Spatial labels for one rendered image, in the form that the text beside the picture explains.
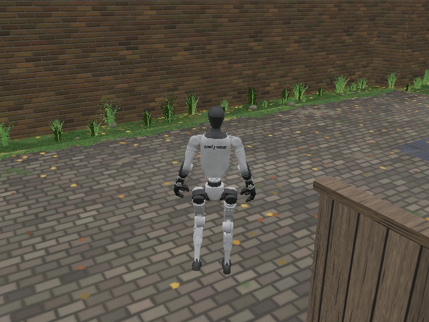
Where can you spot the right robot upper arm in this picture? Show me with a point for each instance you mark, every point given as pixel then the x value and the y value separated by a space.
pixel 240 154

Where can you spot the robot left foot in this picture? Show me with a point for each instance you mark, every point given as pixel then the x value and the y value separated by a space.
pixel 196 265

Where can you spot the robot left hand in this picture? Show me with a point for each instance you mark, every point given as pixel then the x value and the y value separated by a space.
pixel 182 188

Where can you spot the robot right shin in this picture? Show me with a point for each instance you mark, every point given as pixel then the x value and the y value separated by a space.
pixel 227 244

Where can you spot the left robot forearm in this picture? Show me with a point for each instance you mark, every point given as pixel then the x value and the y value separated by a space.
pixel 181 176

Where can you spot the right robot forearm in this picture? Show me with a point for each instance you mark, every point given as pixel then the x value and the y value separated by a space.
pixel 248 178

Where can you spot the left robot upper arm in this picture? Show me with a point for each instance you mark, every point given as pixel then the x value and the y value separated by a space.
pixel 190 152

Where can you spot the robot right hand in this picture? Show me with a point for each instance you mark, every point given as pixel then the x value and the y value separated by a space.
pixel 247 192

